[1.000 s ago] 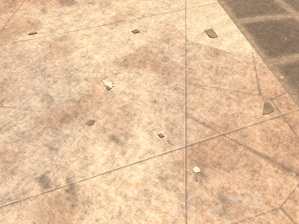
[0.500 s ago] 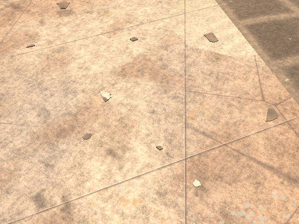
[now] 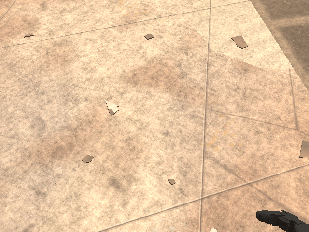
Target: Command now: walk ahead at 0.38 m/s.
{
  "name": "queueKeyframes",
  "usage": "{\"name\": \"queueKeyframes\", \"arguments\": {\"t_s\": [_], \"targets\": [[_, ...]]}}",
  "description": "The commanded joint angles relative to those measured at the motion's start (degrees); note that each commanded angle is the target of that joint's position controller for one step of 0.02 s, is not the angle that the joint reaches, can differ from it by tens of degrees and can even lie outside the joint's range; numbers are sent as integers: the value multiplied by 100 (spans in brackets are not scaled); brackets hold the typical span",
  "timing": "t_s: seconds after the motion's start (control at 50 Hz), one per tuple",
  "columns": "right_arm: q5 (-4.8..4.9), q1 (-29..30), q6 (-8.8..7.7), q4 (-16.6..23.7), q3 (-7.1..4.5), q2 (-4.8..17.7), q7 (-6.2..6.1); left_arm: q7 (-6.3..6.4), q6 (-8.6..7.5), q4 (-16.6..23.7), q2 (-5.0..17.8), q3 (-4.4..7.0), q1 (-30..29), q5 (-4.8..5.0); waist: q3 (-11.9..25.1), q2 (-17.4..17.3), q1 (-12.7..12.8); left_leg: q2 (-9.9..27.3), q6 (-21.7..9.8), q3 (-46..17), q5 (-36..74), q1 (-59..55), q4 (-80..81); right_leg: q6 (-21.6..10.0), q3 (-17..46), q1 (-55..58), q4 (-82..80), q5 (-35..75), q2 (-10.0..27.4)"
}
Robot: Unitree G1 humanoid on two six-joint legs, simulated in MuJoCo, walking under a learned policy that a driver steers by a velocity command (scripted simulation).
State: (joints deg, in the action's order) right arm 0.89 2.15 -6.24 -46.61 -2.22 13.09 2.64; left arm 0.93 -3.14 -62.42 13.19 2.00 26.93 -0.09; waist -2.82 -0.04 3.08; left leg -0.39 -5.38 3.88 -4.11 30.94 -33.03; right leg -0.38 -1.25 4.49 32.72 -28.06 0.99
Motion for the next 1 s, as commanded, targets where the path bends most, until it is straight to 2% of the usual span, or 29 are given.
{"name": "queueKeyframes", "arguments": {"t_s": [0.02,0.04,0.06,0.08,0.12,0.16,0.2,0.26,0.32,0.36,0.4,0.42,0.44,0.46,0.48,0.5,0.52,0.56,0.64,0.7,0.74,0.76,0.78,0.8,0.82,0.86,0.9,0.94,1.0], "targets": [[-127,-2596,56,-485,-362,1243,-58,-98,-317,301,320,-28,508,102,2756,-1036,-1020,2338,-1678,-4511,874,-5501,1287,-16,1047,-3831,4896,-517,-511],[-91,-1931,40,-402,-281,1036,-76,-96,-394,523,633,65,-50,235,1728,-890,-842,2171,-1388,-3344,1802,-4558,1245,-50,913,-4160,5026,-309,-201],[-92,-1390,14,-292,-202,804,-70,-38,-404,615,700,74,-414,217,1232,-227,-630,1945,-1186,-2439,2677,-3577,1282,-35,720,-3955,4708,111,140],[-102,-1129,-20,-303,-154,639,-39,28,-351,628,687,134,-595,148,850,19,-447,1687,-1034,-1829,3086,-2790,1436,0,576,-3723,4309,290,310],[-197,-1049,-60,-444,-96,475,-12,77,-174,607,450,151,-373,95,731,-208,-153,1431,-941,-1283,3315,-1959,1756,-13,548,-3024,3769,534,476],[-247,-1044,-82,-582,-84,546,-46,105,-50,625,234,125,-297,65,660,-287,30,1327,-1016,-901,3685,-1481,1904,51,476,-2728,3102,741,494],[-261,-915,-52,-630,-96,690,-136,139,19,781,252,117,-629,18,673,-406,85,1199,-981,-581,3786,-1355,1920,136,402,-2639,2056,1165,503],[-204,-1075,74,-737,-131,892,-237,124,93,896,348,111,-1176,9,865,-480,-126,1113,-839,-434,3085,-1478,1930,202,257,-2301,1023,2025,386],[-164,-1208,187,-873,-107,863,-267,121,182,959,503,163,-1536,25,699,-466,-234,1190,-758,-643,1598,-1521,1941,163,289,-2152,435,2119,334],[-80,-1142,246,-914,-72,772,-286,117,180,934,526,196,-1569,-30,559,-398,-131,1077,-568,-709,570,-1451,1693,39,193,-1796,-289,2317,243],[-53,-1545,281,-1024,-33,627,-303,132,173,895,745,259,-1481,-74,502,-153,-222,743,-222,-803,-1355,-1318,1390,-161,357,-1394,-706,2382,424],[-105,-1793,272,-1030,-39,582,-303,153,172,934,1012,306,-1504,-11,447,290,-466,385,-109,-648,-2227,-965,987,-360,629,-1245,-603,2124,695],[-52,-1925,270,-991,-14,385,-338,145,190,811,1211,396,-1348,88,375,1041,-490,-81,12,-88,-2741,-385,516,-733,1171,-1175,-1028,298,890],[-6,-1519,247,-884,-20,428,-365,109,159,689,1112,422,-883,138,175,1252,-136,-251,140,201,-2634,-36,-382,-1068,2062,-1196,-1802,-1032,1303],[44,-1168,219,-734,-48,497,-371,93,82,593,1103,427,-580,102,23,1403,41,-198,104,32,-2461,370,-1008,-1333,2896,-1085,-2196,-1221,1732],[58,-1010,205,-677,-102,634,-349,88,-26,605,1044,414,-527,-6,67,1360,104,4,94,-307,-2752,741,-1828,-1486,3259,-958,-2296,-899,1953],[56,-1033,178,-670,-155,742,-313,83,-133,671,986,402,-691,-25,211,1187,12,218,63,-550,-2726,986,-2335,-1476,3240,-827,-2253,-665,1997],[59,-1060,113,-708,-185,658,-263,72,-221,786,858,373,-1071,73,394,796,-181,458,29,-598,-2189,888,-2141,-1208,2603,-892,-2285,-125,1745],[-8,-909,99,-774,-104,316,-244,49,-164,771,1008,446,-1240,138,390,842,-262,208,234,-74,-1381,-675,-598,-930,1234,-1883,-2357,806,1088],[-27,-1173,174,-939,-126,384,-262,44,-84,632,987,452,-1083,158,404,679,-407,-69,320,169,-510,-1595,310,-844,836,-2144,-1777,1763,918],[-46,-1710,249,-1094,-203,575,-309,72,-48,580,738,375,-1052,129,604,500,-626,93,223,-74,-291,-2375,667,-520,690,-2372,-1094,1756,710],[-89,-1960,271,-1103,-294,998,-354,88,-48,635,360,273,-1044,29,709,-366,-607,957,17,-1099,407,-2803,1048,-134,137,-2784,100,1236,205],[-136,-2193,353,-1118,-391,1559,-373,156,-102,717,-2,175,-817,-22,863,-1770,-581,2035,-746,-2485,807,-3309,1501,197,-329,-3834,1346,-130,-316],[-147,-2458,314,-1206,-342,1373,-343,183,-94,740,373,249,-958,4,851,-1507,-758,2382,-1188,-3151,714,-3261,1657,253,101,-4204,2491,-877,-91],[-143,-2221,247,-1130,-278,1179,-325,170,-78,750,633,318,-1021,76,677,-1100,-634,2200,-1109,-2859,881,-3083,1588,182,316,-4409,3052,-652,89],[-144,-1539,184,-930,-185,889,-298,188,-8,626,567,341,-1023,63,544,-701,-363,1769,-772,-2010,1597,-2626,1559,114,348,-4239,2956,44,334],[-200,-1327,187,-970,-72,531,-336,219,35,566,328,315,-1011,34,555,-630,-169,1404,-609,-1301,2493,-2160,1557,147,341,-3489,2204,591,398],[-217,-1260,219,-1030,-67,585,-388,221,46,568,139,249,-1172,47,653,-662,-124,1136,-572,-843,3032,-2027,1436,203,195,-2871,1220,893,267],[-132,-1321,293,-1126,-110,801,-427,199,129,569,203,215,-1390,82,865,-678,-179,1165,-644,-846,3195,-2140,1343,245,58,-2195,233,1452,96]]}}
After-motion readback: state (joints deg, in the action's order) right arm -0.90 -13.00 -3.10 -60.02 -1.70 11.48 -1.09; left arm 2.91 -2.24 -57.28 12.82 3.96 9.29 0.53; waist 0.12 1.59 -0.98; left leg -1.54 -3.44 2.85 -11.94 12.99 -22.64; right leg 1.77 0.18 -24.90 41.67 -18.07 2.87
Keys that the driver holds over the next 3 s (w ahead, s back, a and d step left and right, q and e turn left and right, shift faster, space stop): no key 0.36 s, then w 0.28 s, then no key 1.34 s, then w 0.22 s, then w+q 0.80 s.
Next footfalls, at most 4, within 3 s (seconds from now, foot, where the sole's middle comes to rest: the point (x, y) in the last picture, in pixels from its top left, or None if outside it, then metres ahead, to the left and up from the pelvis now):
0.40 right None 0.25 -0.13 -0.75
0.76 left None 0.33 0.14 -0.75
1.08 right None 0.39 -0.09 -0.75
2.32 right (198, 224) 0.47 -0.12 -0.75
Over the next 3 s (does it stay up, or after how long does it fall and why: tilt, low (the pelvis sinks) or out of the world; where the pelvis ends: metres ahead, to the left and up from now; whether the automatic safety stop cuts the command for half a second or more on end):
stays up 0.71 0.07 0.02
